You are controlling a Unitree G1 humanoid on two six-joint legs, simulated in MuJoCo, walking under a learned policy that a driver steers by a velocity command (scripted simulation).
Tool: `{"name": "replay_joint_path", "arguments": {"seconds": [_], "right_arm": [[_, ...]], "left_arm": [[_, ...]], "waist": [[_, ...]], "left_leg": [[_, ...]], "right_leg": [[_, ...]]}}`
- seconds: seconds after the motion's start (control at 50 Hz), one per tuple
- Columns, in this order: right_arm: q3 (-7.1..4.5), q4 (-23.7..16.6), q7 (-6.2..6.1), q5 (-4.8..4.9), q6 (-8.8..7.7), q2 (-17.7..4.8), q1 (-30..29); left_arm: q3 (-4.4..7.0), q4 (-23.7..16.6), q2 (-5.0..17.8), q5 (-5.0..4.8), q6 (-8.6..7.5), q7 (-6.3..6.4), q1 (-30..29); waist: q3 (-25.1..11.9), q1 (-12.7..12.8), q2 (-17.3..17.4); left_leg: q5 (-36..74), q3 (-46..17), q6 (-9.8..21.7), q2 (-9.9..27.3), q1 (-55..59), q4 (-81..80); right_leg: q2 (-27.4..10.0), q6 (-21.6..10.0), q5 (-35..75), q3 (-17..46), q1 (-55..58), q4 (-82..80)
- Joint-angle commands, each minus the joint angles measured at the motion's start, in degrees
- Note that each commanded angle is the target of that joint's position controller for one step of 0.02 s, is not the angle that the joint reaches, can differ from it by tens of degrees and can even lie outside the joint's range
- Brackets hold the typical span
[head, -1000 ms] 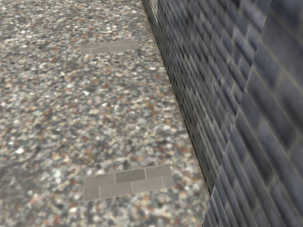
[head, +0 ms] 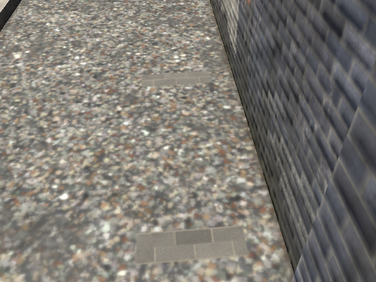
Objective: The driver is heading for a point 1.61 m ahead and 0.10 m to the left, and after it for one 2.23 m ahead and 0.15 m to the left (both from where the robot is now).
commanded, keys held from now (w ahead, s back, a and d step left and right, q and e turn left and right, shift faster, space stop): w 0.76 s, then no key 0.24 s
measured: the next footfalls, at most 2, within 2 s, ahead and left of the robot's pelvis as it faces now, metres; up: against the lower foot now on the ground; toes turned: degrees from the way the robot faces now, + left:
left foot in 0.42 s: +0.22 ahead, +0.13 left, -0.21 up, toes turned +2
right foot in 0.92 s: +0.46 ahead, -0.09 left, -0.41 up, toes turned -6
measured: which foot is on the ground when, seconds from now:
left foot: down 0.00-0.06, up 0.08-0.40, down 0.42-0.92, up 0.94-1.00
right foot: down 0.00-0.40, up 0.42-0.90, down 0.92-1.00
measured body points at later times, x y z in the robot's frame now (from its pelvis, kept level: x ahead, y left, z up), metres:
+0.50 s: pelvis +0.18 +0.05 -0.20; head +0.20 +0.06 +0.25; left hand +0.09 +0.29 -0.35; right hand +0.20 -0.19 -0.34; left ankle +0.18 +0.13 -0.93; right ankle +0.06 -0.09 -0.65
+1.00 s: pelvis +0.42 +0.01 -0.40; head +0.40 +0.00 +0.05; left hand +0.46 +0.24 -0.54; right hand +0.35 -0.23 -0.55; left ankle +0.30 +0.14 -0.83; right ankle +0.42 -0.08 -1.13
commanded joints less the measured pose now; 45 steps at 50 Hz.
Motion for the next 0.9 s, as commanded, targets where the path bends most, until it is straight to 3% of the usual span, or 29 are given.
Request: {"name": "replay_joint_path", "arguments": {"seconds": [0.02, 0.08, 0.12, 0.18, 0.2, 0.22, 0.24, 0.26, 0.28, 0.3, 0.34, 0.36, 0.38, 0.4, 0.42, 0.44, 0.46, 0.52, 0.54, 0.56, 0.58, 0.62, 0.68, 0.8, 0.82, 0.84, 0.86, 0.88, 0.9], "right_arm": [[-3.18, -5.18, -0.63, 2.98, -6.23, -13.43, -3.4], [-0.91, -4.86, -0.51, 0.18, -9.32, -4.78, -2.83], [0.48, -8.72, -1.59, -1.83, -9.17, -2.12, -12.34], [1.3, -8.06, -2.11, -3.51, -8.21, -3.26, -8.9], [-0.36, -5.37, 0.22, -0.94, -5.81, -2.79, 0.11], [-1.05, -4.48, 0.65, -0.99, -4.95, -4.28, 0.22], [-3.15, -6.73, 0.83, -1.02, -6.4, -8.44, -8.22], [-0.29, -5.1, 0.75, -5.11, -7.75, -5.51, -7.61], [-0.39, -5.06, 0.74, -5.12, -7.56, -4.29, -7.57], [2.14, -3.99, 1.67, -4.19, -7.31, 0.65, -4.28], [-0.52, -4.79, 2.89, -1.14, -6.2, -1.89, -1.59], [-0.36, -2.66, 2.67, 3.92, -4.61, 1.12, 0.79], [-1.34, 2.28, 1.54, -1.37, -6.16, -4.14, 10.95], [-4.66, 6.92, 1.7, -1.1, -6.0, -11.63, 23.53], [-4.4, 6.47, 2.5, 2.71, -5.51, -7.96, 26.52], [-3.22, 6.06, 3.57, 1.06, -6.36, -10.78, 23.61], [-4.91, 5.89, 3.76, 2.01, -5.94, -13.43, 24.38], [-6.03, 7.02, 2.32, -1.34, -5.01, -12.33, 24.6], [-3.23, 6.98, 2.43, -2.85, -5.74, -4.69, 21.56], [-2.0, 7.0, 2.36, -2.94, -5.85, -1.78, 20.45], [-0.44, 5.71, 0.99, -1.07, -5.82, 0.76, 13.0], [-1.46, 5.54, 1.02, -0.47, -6.13, -6.35, 9.25], [-0.48, 6.52, -0.68, 2.47, -7.39, -3.79, 10.36], [-0.84, 7.85, -1.79, -0.43, -5.15, -3.53, 16.24], [2.04, 12.16, 1.17, -7.71, -7.54, -4.59, 20.28], [-0.07, 11.64, 1.57, -6.21, -8.94, -5.66, 16.5], [-0.51, 12.26, 1.16, -2.65, -8.98, -5.71, 18.09], [-0.08, 13.85, 1.75, -2.85, -7.67, -7.98, 17.38], [-0.61, 14.8, 3.76, -6.15, -7.31, -10.76, 17.21]], "left_arm": [[-0.32, -2.44, -0.33, 7.96, -3.07, -5.88, 5.6], [2.71, 1.33, 4.45, 8.58, -5.73, -6.3, 16.37], [1.04, 1.12, 0.82, 8.21, -5.7, -4.81, 17.05], [-0.18, 0.97, -1.11, 6.33, -6.0, -3.09, 10.94], [3.9, 3.73, 12.28, -2.64, -5.26, 0.65, 11.09], [3.44, 4.11, 10.22, -2.71, -4.62, 1.4, 12.54], [2.27, 4.68, 4.27, -1.22, -4.24, 2.52, 14.76], [-3.14, 1.18, -9.99, 7.11, -6.25, -0.03, 16.53], [-1.92, 3.95, -8.93, 7.42, -6.46, -1.18, 22.18], [-2.49, -0.36, -7.8, 7.24, -6.99, -0.95, 12.6], [-0.32, -1.44, 2.4, 8.75, -7.38, -2.39, 9.25], [2.68, 1.1, 5.27, -3.32, -3.83, 2.16, 8.69], [-0.84, 2.02, 2.09, 11.73, -4.71, -3.1, 15.94], [0.67, 3.29, 4.36, 8.8, -5.06, -5.37, 9.94], [4.71, 2.65, 8.41, -2.25, -2.87, -0.82, 9.54], [4.12, -1.86, 3.92, -4.72, -3.47, 0.12, 14.29], [3.41, -1.66, 2.92, -5.06, -4.21, 0.52, 17.87], [2.25, -0.08, -1.87, -1.67, -3.27, 0.84, 7.57], [2.22, -0.56, -3.18, -0.29, -2.78, 1.03, 2.78], [2.42, 0.01, -3.17, -0.17, -2.42, 0.85, 1.64], [1.27, -2.17, -5.76, -0.08, -1.6, 0.7, -2.0], [1.09, 2.82, -6.52, 1.57, 0.1, 0.26, 6.53], [1.8, -4.02, -0.91, 2.45, -2.41, -1.7, -9.33], [1.72, -6.29, -0.2, 0.03, -4.03, -2.99, -17.9], [-1.76, -5.23, -2.57, 12.33, -2.52, -8.97, -6.36], [-1.05, -3.02, -0.83, 13.14, -3.07, -9.97, -0.18], [-0.64, -4.9, 2.05, 10.57, -2.76, -10.24, -7.65], [-1.36, -5.86, -0.16, 9.04, -2.23, -10.56, -7.87], [-0.41, 0.74, 1.67, 8.39, -2.82, -9.96, 10.49]], "waist": [[15.56, 0.97, 3.76], [5.07, 4.8, -9.21], [6.31, 8.99, -2.81], [3.07, 4.67, -0.89], [8.9, -0.48, -12.11], [8.27, 1.32, -6.98], [12.92, 5.54, -1.39], [3.23, 7.93, -0.3], [4.88, 8.75, -6.43], [7.06, 7.03, -2.01], [10.68, 1.99, -4.8], [11.6, -1.24, 1.9], [7.71, -1.53, -5.34], [10.83, -9.85, -0.69], [0.49, -13.11, 7.15], [0.08, -2.74, 17.07], [-6.36, -1.88, 17.46], [-1.07, -3.64, 10.43], [5.83, -1.76, 1.68], [8.62, -1.34, 2.29], [12.95, 3.36, -0.84], [7.57, 6.12, 5.17], [9.38, 1.5, -0.08], [14.33, -6.74, 3.88], [19.86, 0.67, 9.23], [16.06, 2.58, 0.0], [13.56, -1.88, -4.5], [14.28, -0.39, 1.05], [10.02, 5.86, 0.5]], "left_leg": [[-23.35, -18.08, 9.97, 14.29, -10.68, -2.19], [-14.93, 0.14, 3.38, 2.2, -28.9, 27.12], [-10.87, -7.68, 1.26, 8.74, -47.65, 33.94], [-9.26, -3.95, -0.52, 8.54, -35.76, 39.12], [-5.04, -1.88, -2.53, 7.84, -31.63, 30.21], [-3.6, -0.81, -2.8, 6.88, -26.91, 28.23], [19.0, -8.64, -3.68, 10.14, -37.93, 18.66], [30.89, -3.69, -1.82, 10.34, -37.53, 17.07], [23.22, 0.04, -1.51, 7.98, -35.88, 21.8], [55.53, 0.66, -1.47, 9.34, -16.23, 0.31], [39.26, 10.0, -7.19, 1.92, 10.52, 16.11], [35.04, 1.54, -6.89, 6.1, 3.93, -10.47], [42.57, 5.37, -6.52, 6.82, 18.86, -0.04], [38.83, 3.01, -3.73, 9.9, 15.42, -16.69], [50.01, 0.68, -3.66, 11.34, 26.41, -18.45], [97.52, -8.28, -5.44, 18.89, 37.11, 3.95], [103.59, -13.66, -1.7, 25.3, 42.89, 7.74], [36.11, -28.44, 14.85, 29.26, 22.55, 0.51], [26.19, -23.96, 12.21, 27.17, 10.53, 0.52], [18.42, -24.39, 10.95, 25.69, 0.61, -0.66], [11.42, -18.38, 7.9, 21.76, -17.89, -6.66], [18.15, -16.44, 7.93, 18.66, -28.7, -7.06], [-1.32, -14.88, 6.65, 15.26, -14.34, -1.59], [5.25, -9.75, 7.8, 12.37, -11.12, 10.98], [-8.3, -16.2, 9.23, 16.37, -23.29, 20.68], [-2.71, -10.63, 8.57, 14.37, -19.87, 26.05], [-5.29, -9.25, 7.55, 11.77, -9.03, 29.13], [-3.77, -14.32, 7.74, 13.07, -11.3, 33.43], [2.88, -12.21, 5.79, 11.55, -19.18, 47.27]], "right_leg": [[1.14, -5.43, 2.94, 0.82, -13.43, -2.58], [-8.46, -19.24, -8.03, 24.58, 3.09, -13.12], [-15.71, -20.63, -14.55, 34.38, 9.45, -15.87], [-11.5, -17.55, -7.89, 23.94, -6.24, -9.34], [-11.58, -15.17, 9.81, 23.86, -2.78, -2.81], [-9.73, -12.21, 13.42, 19.94, -6.87, -0.51], [-8.68, -10.35, -0.3, 19.56, -3.38, 10.34], [-6.86, -10.51, -9.71, 14.03, -4.58, 9.7], [-7.46, -12.45, -13.76, 16.82, -8.72, 10.25], [1.57, -6.12, -19.05, 4.28, -26.03, 12.66], [0.15, -6.46, -35.43, 3.44, -49.79, 10.51], [-2.25, -8.69, -8.1, 2.3, -28.97, 23.38], [-3.09, -4.12, -27.89, 8.55, -35.81, 27.63], [-3.15, -3.03, -23.85, 9.4, -25.01, 41.11], [5.65, -6.66, -27.43, -2.34, -30.65, 72.72], [6.04, -4.07, -31.97, -0.1, -49.79, 84.59], [3.17, -4.49, -22.8, 0.54, -56.33, 85.73], [-1.52, -5.23, -13.85, 5.82, -62.49, 78.36], [-2.78, -3.24, 3.51, 10.01, -60.81, 63.42], [-2.22, -1.68, 7.0, 7.84, -56.44, 58.23], [-1.8, 1.34, 23.4, 4.6, -42.87, 37.36], [1.36, 2.11, 35.34, 1.61, -20.69, 39.58], [-1.62, -0.25, 60.32, 4.68, -29.43, 12.54], [1.11, -1.17, 57.51, 1.67, -16.89, -4.55], [-2.85, -3.46, 58.32, 7.46, -10.87, 8.58], [1.23, -3.61, 49.26, 2.35, -8.82, 4.99], [1.09, -2.71, 38.44, -0.43, -10.35, -17.59], [-1.09, -3.8, 43.1, 0.15, -0.97, -23.29], [0.05, -4.07, 53.97, -1.77, 18.15, -15.05]]}}
Keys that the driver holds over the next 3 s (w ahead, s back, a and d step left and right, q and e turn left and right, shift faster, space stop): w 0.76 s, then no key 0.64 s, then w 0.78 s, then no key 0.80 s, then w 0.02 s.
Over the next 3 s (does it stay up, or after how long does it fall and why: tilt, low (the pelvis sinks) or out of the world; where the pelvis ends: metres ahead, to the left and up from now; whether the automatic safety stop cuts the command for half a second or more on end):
stays up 1.14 0.06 -0.60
